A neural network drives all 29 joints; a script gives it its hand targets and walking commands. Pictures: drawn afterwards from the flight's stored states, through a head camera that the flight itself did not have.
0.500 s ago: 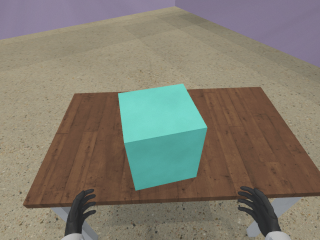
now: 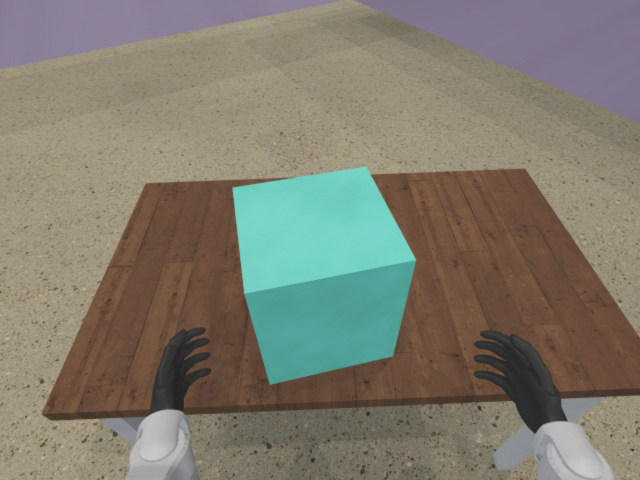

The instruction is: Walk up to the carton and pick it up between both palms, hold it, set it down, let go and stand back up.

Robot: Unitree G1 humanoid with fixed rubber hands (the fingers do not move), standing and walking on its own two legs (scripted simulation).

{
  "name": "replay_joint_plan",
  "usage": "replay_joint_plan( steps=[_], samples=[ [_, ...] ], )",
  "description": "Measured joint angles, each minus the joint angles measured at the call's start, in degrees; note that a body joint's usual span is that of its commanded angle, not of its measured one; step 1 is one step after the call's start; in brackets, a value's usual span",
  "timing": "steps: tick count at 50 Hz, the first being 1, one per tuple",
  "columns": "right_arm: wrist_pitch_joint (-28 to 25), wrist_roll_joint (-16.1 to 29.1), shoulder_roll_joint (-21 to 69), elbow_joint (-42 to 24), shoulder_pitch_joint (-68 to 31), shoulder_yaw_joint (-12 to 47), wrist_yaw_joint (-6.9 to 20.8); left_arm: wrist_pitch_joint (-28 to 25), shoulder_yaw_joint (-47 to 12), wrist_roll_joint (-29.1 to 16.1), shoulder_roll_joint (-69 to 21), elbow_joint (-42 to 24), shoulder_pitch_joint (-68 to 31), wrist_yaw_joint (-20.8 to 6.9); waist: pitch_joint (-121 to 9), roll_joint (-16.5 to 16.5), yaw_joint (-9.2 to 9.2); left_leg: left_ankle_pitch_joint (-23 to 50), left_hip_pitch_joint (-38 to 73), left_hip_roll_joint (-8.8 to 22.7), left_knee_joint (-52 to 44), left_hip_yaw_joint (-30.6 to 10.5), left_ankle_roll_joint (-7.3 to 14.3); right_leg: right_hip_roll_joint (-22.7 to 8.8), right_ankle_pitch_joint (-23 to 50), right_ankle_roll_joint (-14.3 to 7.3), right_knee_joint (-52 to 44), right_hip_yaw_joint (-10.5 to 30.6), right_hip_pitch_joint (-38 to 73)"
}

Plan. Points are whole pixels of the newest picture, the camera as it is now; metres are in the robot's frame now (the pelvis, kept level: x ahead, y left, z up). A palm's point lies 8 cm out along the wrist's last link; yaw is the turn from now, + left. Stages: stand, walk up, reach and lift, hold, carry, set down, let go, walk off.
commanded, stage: reach and lift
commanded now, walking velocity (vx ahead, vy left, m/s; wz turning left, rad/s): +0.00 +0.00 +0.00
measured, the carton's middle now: (317, 277) +0.42 +0.04 -0.01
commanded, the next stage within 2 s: none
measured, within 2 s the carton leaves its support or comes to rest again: neither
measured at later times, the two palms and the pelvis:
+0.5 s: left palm (189, 331) +0.28 +0.19 +0.06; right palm (527, 333) +0.28 -0.22 +0.06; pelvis -0.01 +0.00 +0.00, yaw +0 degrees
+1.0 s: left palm (187, 260) +0.34 +0.19 +0.12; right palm (498, 250) +0.36 -0.19 +0.12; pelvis +0.00 +0.00 +0.00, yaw +0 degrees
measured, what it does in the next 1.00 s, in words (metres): stands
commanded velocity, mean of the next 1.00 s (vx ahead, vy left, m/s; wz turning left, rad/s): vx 0.00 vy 0.00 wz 0.00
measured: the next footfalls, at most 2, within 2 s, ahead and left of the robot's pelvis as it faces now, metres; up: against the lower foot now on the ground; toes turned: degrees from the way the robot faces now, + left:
none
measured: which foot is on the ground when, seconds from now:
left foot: down 0.00-1.00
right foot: down 0.00-1.00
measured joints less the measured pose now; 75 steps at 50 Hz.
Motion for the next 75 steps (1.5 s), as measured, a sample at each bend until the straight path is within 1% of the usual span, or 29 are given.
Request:
replay_joint_plan(
  steps=[4, 8, 10, 14, 27, 35, 42, 44, 53, 57, 65, 67, 71, 75],
  samples=[
    [3.07, 0.73, -0.56, -1.62, -0.01, 0.08, -1.01, 3.37, 0.01, 0.24, 0.00, -2.72, -0.81, 0.00, 0.00, 0.35, 0.00, 0.22, 0.02, 0.06, -0.65, 0.00, -0.02, 0.06, 0.22, -0.01, -0.63, 0.00, 0.00],
    [5.22, 0.86, -0.91, -5.95, -0.11, 0.13, -2.32, 6.02, 0.01, -0.09, 0.00, -4.73, -2.54, 0.00, 0.00, 0.67, -0.01, 0.26, 0.05, 0.07, -0.88, 0.00, -0.02, 0.06, 0.24, -0.01, -0.80, 0.00, 0.01],
    [6.19, 1.05, -1.03, -7.73, -0.60, 0.27, -2.76, 7.39, 0.01, -0.39, 0.00, -5.44, -3.65, 0.00, -0.01, 0.70, 0.00, 0.31, 0.08, 0.07, -0.99, 0.00, -0.02, 0.06, 0.25, -0.01, -0.84, 0.00, 0.00],
    [8.73, 1.19, -1.34, -8.87, -3.02, 0.37, -3.73, 10.65, 0.00, -0.45, 0.00, -5.75, -6.37, 0.00, -0.01, 0.70, 0.00, 0.59, 0.14, 0.11, -1.28, 0.00, -0.02, 0.10, 0.47, -0.01, -1.04, 0.00, 0.00],
    [18.88, 3.45, -3.05, -8.86, -15.03, 0.59, -5.91, 21.80, 0.00, -0.80, 0.00, -6.31, -16.47, 0.00, -0.01, 1.52, 0.04, 1.48, 0.09, 0.32, -1.44, 0.00, -0.05, 0.32, 1.52, -0.03, -1.41, 0.00, 0.00],
    [26.10, 4.23, -3.82, -8.75, -23.87, 1.47, -6.36, 29.38, 1.45, -0.81, 0.01, -6.30, -24.81, 0.02, -0.01, 1.53, 0.85, 1.75, 0.13, 0.52, -1.44, 0.00, -0.05, 0.53, 1.85, -0.11, -1.41, 0.00, 0.00],
    [29.86, 4.91, -3.85, -2.87, -31.06, 1.63, -6.41, 34.60, 3.43, 1.01, 0.00, -6.32, -29.94, 0.01, 0.00, 1.53, 1.29, 1.75, 0.13, 0.56, -1.82, 0.00, -0.05, 0.58, 1.85, -0.17, -1.78, 0.00, 0.00],
    [30.19, 4.99, -3.89, -2.02, -32.06, 1.63, -6.50, 35.35, 3.76, 1.04, 0.00, -6.32, -30.77, 0.00, 0.00, 1.53, 1.29, 1.75, 0.11, 0.58, -2.03, 0.00, -0.06, 0.59, 1.85, -0.17, -2.03, 0.00, 0.00],
    [30.29, 6.52, -4.72, -1.79, -35.84, 2.73, -8.17, 37.29, 5.57, 1.38, 0.01, -6.33, -33.79, 0.01, 0.09, 1.53, 1.29, 1.60, -0.16, 0.63, -2.60, 0.00, -0.06, 0.64, 1.94, -0.17, -3.16, 0.00, 0.00],
    [30.55, 7.44, -5.32, -1.12, -38.51, 3.67, -8.59, 38.20, 6.63, 2.32, 0.00, -6.33, -35.03, 0.01, 0.09, 1.53, 1.29, 1.56, -0.34, 0.69, -2.61, 0.00, -0.06, 0.69, 2.13, -0.17, -3.57, 0.00, 0.00],
    [31.25, 8.75, -5.89, 5.50, -46.08, 4.04, -8.60, 39.43, 6.66, 2.63, 0.00, -6.16, -39.09, 0.00, 0.09, 1.53, 1.29, 1.61, -0.66, 0.90, -2.61, 0.00, -0.04, 0.91, 2.70, -0.17, -4.33, 0.00, 0.00],
    [31.32, 8.84, -5.90, 8.04, -48.09, 4.04, -8.61, 39.46, 6.66, 2.82, 0.00, -4.75, -40.94, 0.01, 0.09, 1.53, 1.29, 1.62, -0.68, 0.91, -2.61, 0.00, -0.01, 0.92, 2.74, -0.17, -4.38, 0.00, 0.00],
    [31.63, 8.86, -5.90, 13.43, -51.76, 4.05, -8.57, 39.39, 6.66, 3.39, 0.00, 0.84, -45.58, 0.00, 0.10, 1.53, 1.38, 1.62, -0.85, 0.94, -2.61, 0.00, 0.06, 0.95, 2.74, -0.17, -4.44, 0.00, -0.14],
    [31.18, 9.10, -5.89, 13.78, -53.55, 4.63, -8.55, 38.26, 6.67, 3.07, 0.00, 4.41, -48.83, 0.02, 0.11, 1.53, 1.40, 1.62, -1.48, 0.97, -2.61, 0.00, 0.09, 0.99, 2.74, -0.17, -4.45, 0.00, -0.77]
  ],
)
